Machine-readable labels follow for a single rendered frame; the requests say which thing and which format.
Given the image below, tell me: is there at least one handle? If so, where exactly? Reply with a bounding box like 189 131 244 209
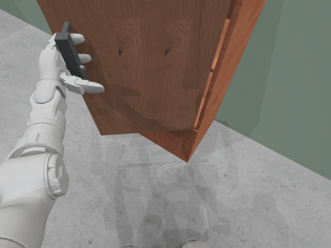
54 22 88 80

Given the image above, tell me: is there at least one robot left forearm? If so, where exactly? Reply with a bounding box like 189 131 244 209
0 80 67 203

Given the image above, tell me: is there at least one left robot upper arm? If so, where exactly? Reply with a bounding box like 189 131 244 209
0 152 69 248

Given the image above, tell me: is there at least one robot right shin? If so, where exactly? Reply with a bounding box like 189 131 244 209
185 239 196 244

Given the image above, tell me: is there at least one cupboard door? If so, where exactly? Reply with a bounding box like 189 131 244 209
37 0 231 135

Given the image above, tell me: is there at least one left robot hand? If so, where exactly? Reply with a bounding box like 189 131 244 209
38 33 104 95

